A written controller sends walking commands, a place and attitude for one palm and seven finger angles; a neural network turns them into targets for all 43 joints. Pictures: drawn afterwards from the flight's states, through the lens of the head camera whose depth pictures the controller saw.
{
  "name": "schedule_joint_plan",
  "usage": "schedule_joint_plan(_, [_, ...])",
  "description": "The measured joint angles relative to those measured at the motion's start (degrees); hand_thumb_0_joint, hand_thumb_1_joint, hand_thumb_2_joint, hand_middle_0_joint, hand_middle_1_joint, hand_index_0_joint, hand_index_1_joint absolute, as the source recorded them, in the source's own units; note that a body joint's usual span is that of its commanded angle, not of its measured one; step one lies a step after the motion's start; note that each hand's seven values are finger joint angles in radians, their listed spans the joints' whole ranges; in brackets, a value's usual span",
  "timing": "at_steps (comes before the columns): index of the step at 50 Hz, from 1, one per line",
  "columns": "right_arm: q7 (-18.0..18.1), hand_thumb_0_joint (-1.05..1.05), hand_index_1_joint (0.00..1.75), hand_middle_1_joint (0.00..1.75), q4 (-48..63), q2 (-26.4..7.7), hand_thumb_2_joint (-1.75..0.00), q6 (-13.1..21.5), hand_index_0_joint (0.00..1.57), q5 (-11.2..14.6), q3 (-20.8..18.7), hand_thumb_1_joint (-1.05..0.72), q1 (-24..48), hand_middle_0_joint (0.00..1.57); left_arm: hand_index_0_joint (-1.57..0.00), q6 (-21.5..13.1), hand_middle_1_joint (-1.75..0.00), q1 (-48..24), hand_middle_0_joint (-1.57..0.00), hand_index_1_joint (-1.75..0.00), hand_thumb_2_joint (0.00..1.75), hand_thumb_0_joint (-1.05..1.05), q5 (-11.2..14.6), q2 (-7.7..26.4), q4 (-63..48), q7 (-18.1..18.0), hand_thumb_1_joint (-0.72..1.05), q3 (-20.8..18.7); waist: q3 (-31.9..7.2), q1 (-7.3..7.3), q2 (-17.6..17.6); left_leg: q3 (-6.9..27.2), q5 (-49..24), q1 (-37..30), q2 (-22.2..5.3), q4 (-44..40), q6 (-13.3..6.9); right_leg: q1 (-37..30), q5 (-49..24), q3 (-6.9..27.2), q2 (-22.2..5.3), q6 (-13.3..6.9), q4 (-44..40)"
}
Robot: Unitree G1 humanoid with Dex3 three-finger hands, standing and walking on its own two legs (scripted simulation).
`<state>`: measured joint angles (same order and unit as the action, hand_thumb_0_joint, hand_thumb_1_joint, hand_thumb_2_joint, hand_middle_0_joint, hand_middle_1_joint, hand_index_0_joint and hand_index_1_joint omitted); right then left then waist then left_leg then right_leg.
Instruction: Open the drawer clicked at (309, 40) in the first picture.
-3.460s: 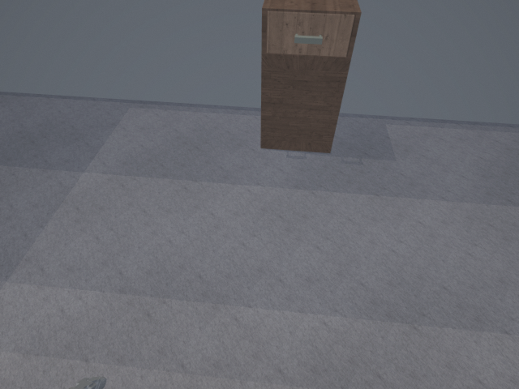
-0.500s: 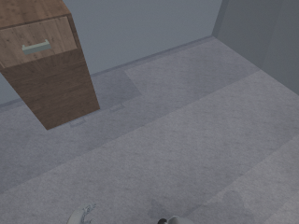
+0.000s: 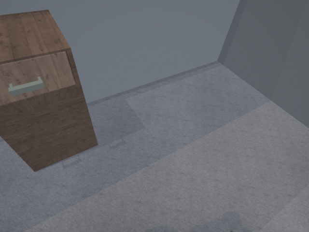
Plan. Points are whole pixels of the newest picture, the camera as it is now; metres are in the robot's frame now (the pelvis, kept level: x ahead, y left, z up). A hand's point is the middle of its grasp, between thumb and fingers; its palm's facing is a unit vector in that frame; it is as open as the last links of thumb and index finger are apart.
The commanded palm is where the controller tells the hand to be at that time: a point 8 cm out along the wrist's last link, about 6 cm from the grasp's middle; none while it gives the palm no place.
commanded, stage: turn to face it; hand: left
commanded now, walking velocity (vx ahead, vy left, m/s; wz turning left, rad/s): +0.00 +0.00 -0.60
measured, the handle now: (26, 84) +0.63 +0.60 -0.08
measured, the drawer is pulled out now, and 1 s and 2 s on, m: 0.00 0.00 0.00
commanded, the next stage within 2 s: take the last steps up to it in 1.26 s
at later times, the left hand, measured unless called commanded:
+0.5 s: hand (115, 203) +0.22 +0.13 -0.15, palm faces +0.07 -0.98 -0.19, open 7.3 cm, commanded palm none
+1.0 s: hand out of the picture +0.13 +0.23 -0.15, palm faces +0.37 -0.89 -0.28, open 7.4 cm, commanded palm none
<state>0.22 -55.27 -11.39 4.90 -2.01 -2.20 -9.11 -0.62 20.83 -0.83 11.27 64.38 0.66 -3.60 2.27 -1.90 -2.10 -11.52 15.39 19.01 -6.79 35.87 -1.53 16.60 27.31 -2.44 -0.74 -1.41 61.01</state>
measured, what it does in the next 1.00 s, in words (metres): walks ahead, turning left: right foot, then left foot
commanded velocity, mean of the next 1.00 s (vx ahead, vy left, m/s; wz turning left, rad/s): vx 0.00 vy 0.00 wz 0.49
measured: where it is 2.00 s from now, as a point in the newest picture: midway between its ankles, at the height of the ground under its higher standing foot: outside the picture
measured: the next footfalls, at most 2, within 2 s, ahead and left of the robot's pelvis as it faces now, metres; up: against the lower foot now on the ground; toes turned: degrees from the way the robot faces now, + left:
right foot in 0.30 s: +0.19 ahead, -0.14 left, +0.00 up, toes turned -11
left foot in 0.66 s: +0.16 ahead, +0.10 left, +0.00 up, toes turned +20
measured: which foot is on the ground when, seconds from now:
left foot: down 0.00-0.32, up 0.34-0.64, down 0.66-1.00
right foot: up 0.00-0.28, down 0.30-0.66, up 0.68-1.00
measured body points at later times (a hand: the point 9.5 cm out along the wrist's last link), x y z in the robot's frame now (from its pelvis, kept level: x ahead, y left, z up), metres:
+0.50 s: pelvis +0.11 -0.03 +0.01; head +0.14 -0.05 +0.46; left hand +0.22 +0.19 -0.13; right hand +0.10 -0.25 -0.16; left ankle +0.07 +0.09 -0.66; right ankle +0.15 -0.14 -0.73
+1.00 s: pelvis +0.12 -0.01 +0.01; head +0.16 +0.01 +0.46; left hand +0.11 +0.27 -0.13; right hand +0.28 -0.23 -0.12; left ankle +0.12 +0.09 -0.73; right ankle +0.15 -0.16 -0.67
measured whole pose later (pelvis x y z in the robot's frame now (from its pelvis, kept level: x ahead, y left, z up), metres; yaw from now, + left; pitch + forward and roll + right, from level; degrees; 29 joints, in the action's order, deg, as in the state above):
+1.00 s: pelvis +0.12 -0.01 +0.01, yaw +20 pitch +1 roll -1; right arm 0.0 -52.4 -13.1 -1.5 -1.3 -3.4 -11.4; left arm 3.5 10.3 -0.5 14.6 53.1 -1.0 -4.9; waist 3.3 0.8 -0.1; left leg -0.4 11.5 17.1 1.3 27.4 -2.6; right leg 24.5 24.4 -1.4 -3.8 5.7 53.4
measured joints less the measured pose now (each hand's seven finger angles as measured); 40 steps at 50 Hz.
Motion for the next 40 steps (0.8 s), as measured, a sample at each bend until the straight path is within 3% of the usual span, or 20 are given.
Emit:
schedule_joint_plan(3, [0.7, 0.00, 0.30, 0.30, -0.6, 1.9, -0.90, 0.1, 0.20, 0.2, 0.7, -0.92, -1.8, 0.20, -0.20, 0.7, -0.30, -1.9, -0.20, -0.29, 0.90, 0.00, -0.3, 0.0, -1.3, 0.5, 0.91, -0.5, 0.3, -0.10, -0.1, -2.1, -0.4, -4.7, 0.2, -4.8, 0.6, 7.6, -5.5, -0.9, -1.8, 1.0, 8.4])
schedule_joint_plan(6, [1.7, -0.01, 0.30, 0.30, -1.8, 2.6, -0.90, -0.4, 0.20, 0.8, 0.0, -0.95, -3.7, 0.21, -0.20, 1.5, -0.30, -4.1, -0.20, -0.29, 0.90, 0.00, -0.3, -0.3, -3.9, 0.6, 0.91, -1.0, 0.5, 0.02, 0.3, -4.0, -0.5, -8.1, 0.2, -8.5, 0.7, 12.7, -8.5, -1.7, -3.5, 2.4, 6.6])
schedule_joint_plan(9, [1.5, -0.01, 0.30, 0.30, -3.4, 2.2, -0.90, -1.1, 0.20, 0.6, -0.1, -0.96, -5.6, 0.21, -0.20, 1.7, -0.30, -7.0, -0.20, -0.29, 0.90, 0.00, -0.4, -0.6, -5.7, 0.3, 0.91, -1.0, 0.9, 1.13, 0.8, -5.0, -0.1, -10.4, 0.3, -10.5, 1.2, 13.9, -11.0, -2.6, -4.6, 3.1, -2.2])
schedule_joint_plan(13, [1.1, 0.00, 0.30, 0.30, -6.0, 2.3, -0.90, -2.3, 0.20, 0.6, 0.0, -0.94, -8.6, 0.21, -0.20, 0.6, -0.30, -10.8, -0.20, -0.29, 0.90, 0.00, -0.4, -1.0, -6.7, -0.6, 0.91, 0.0, 1.6, 3.35, 1.5, -4.3, 2.2, -11.7, 0.4, -9.1, 2.5, 9.1, -14.8, -3.6, -4.5, 3.3, -19.4])
schedule_joint_plan(15, [0.9, 0.00, 0.30, 0.30, -7.4, 2.9, -0.90, -3.1, 0.20, 0.8, 0.0, -0.94, -10.7, 0.21, -0.20, -0.4, -0.30, -12.1, -0.20, -0.29, 0.90, 0.00, -0.4, -1.1, -7.0, -0.8, 0.91, 0.6, 1.3, 4.05, 1.2, -3.4, 4.8, -11.5, 0.7, -6.0, 3.6, 4.6, -18.9, -4.4, -4.5, 2.8, -27.5])
schedule_joint_plan(17, [0.7, 0.00, 0.30, 0.30, -8.7, 2.6, -0.90, -4.4, 0.20, 1.2, -0.1, -0.93, -11.5, 0.20, -0.20, -1.2, -0.30, -13.5, -0.20, -0.29, 0.90, 0.00, -0.5, -2.3, -6.7, -1.2, 0.91, 1.1, 1.2, 4.46, 3.2, -0.6, 9.6, -9.1, -0.2, 0.1, 4.1, 3.7, -14.0, -6.0, -4.0, 0.6, -26.8])
schedule_joint_plan(19, [0.7, 0.00, 0.30, 0.30, -8.9, 2.7, -0.90, -6.2, 0.20, 1.5, -0.2, -0.92, -11.3, 0.20, -0.20, -1.5, -0.30, -14.6, -0.20, -0.29, 0.90, 0.00, -0.3, -3.4, -7.1, -1.4, 0.91, 1.6, 1.4, 4.90, 4.1, 3.5, 15.8, -4.7, 1.0, 10.2, 4.1, 3.1, -12.7, -7.6, -4.5, -0.2, -26.2])
schedule_joint_plan(22, [0.4, 0.00, 0.30, 0.30, -8.3, 3.1, -0.90, -7.4, 0.20, 1.6, -0.5, -0.92, -10.3, 0.20, -0.20, -1.0, -0.30, -15.2, -0.20, -0.29, 0.90, 0.00, -0.4, -4.6, -7.9, -1.9, 0.91, 1.9, 1.4, 4.67, 4.0, 6.1, 15.8, 1.3, 2.4, 22.3, 4.3, 1.1, -13.2, -9.6, -5.4, -0.2, -28.1])
schedule_joint_plan(24, [0.0, 0.00, 0.30, 0.30, -7.2, 3.1, -0.90, -7.8, 0.20, 1.5, -0.8, -0.92, -9.2, 0.20, -0.21, -0.4, -0.30, -14.9, -0.20, -0.29, 0.90, 0.00, -0.5, -4.9, -8.3, -2.2, 0.91, 1.8, 1.1, 4.56, 3.6, 6.2, 14.1, 3.6, 2.5, 24.0, 4.5, 0.0, -13.4, -10.8, -6.0, 0.1, -29.3])
schedule_joint_plan(29, [-0.8, 0.00, 0.30, 0.30, -3.5, 2.6, -0.90, -7.9, 0.20, 1.3, -1.4, -0.91, -6.1, 0.20, -0.21, 0.7, -0.30, -14.2, -0.21, -0.30, 0.90, -0.01, -0.7, -3.4, -9.5, -2.5, 0.91, 0.9, 0.6, 3.86, 2.1, 4.7, 11.6, 4.4, 1.9, 16.6, 4.6, -0.9, -12.7, -14.0, -7.5, 1.0, -29.2])
schedule_joint_plan(33, [-1.1, 0.00, 0.30, 0.30, -0.2, 0.8, -0.90, -7.3, 0.20, 1.1, -1.8, -0.92, -4.1, 0.20, -0.21, 1.7, -0.30, -12.8, -0.21, -0.30, 0.90, -0.01, -0.4, -1.3, -10.3, -2.2, 0.91, 0.1, 0.6, 3.14, 1.2, 3.5, 4.9, 0.9, 2.0, 4.1, 4.0, 0.4, -9.9, -16.3, -9.3, 2.5, -24.1])
schedule_joint_plan(34, [-1.2, 0.00, 0.30, 0.30, 0.5, 0.4, -0.90, -6.9, 0.20, 0.9, -2.0, -0.92, -3.6, 0.20, -0.21, 2.2, -0.30, -12.3, -0.21, -0.30, 0.90, -0.01, -0.2, -0.6, -10.5, -2.1, 0.91, -0.2, 0.5, 3.11, 0.7, 3.6, 3.6, 1.2, 2.6, 3.6, 1.7, 1.6, -7.7, -15.9, -9.8, 3.4, -21.4])
schedule_joint_plan(36, [-1.0, 0.00, 0.30, 0.30, 1.6, 0.0, -0.90, -6.2, 0.20, 0.6, -2.0, -0.92, -2.7, 0.20, -0.21, 3.5, -0.30, -11.7, -0.21, -0.29, 0.90, 0.00, -0.1, 1.0, -10.5, -2.0, 0.91, -0.9, 0.8, 3.02, -0.4, 4.0, 4.3, 2.4, 3.5, 5.3, -0.9, 5.8, 0.5, -10.4, -8.5, 4.8, -11.6])
schedule_joint_plan(38, [-0.5, 0.00, 0.30, 0.30, 2.3, -0.3, -0.90, -5.7, 0.20, 0.6, -1.8, -0.92, -2.5, 0.20, -0.20, 4.3, -0.30, -11.5, -0.20, -0.29, 0.90, 0.00, -0.2, 2.1, -10.0, -1.8, 0.91, -1.6, 0.9, 3.03, -0.6, 4.8, 3.7, 2.1, 4.3, 3.6, -1.6, 9.8, 0.5, -5.6, -6.4, 5.5, -1.7])
schedule_joint_plan(40, [0.0, 0.00, 0.30, 0.30, 2.5, -0.7, -0.90, -5.6, 0.20, 0.6, -1.5, -0.92, -2.5, 0.20, -0.20, 4.3, -0.30, -11.3, -0.20, -0.29, 0.90, 0.00, -0.3, 2.9, -9.8, -1.5, 0.91, -1.9, 0.9, 2.72, -0.6, 5.5, 1.7, 0.8, 5.3, 0.1, -1.3, 12.0, -2.7, -2.9, -5.3, 6.2, 3.4])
